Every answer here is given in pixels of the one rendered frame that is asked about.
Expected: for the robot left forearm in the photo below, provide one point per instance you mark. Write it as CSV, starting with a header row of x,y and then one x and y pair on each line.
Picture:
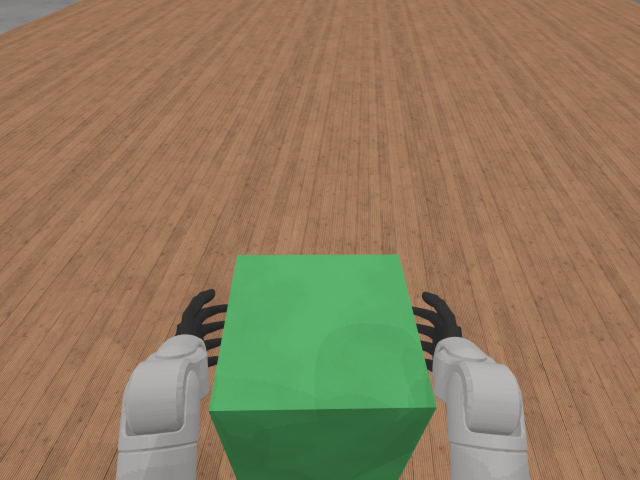
x,y
160,414

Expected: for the robot left hand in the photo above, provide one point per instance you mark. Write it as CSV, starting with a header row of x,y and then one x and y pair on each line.
x,y
194,316

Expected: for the robot right hand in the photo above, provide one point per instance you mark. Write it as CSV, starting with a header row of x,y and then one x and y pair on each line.
x,y
444,321

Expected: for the robot right forearm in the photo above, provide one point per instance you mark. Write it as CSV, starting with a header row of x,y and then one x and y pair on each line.
x,y
485,415

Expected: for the carton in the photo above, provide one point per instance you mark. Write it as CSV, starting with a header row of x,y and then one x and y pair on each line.
x,y
321,373

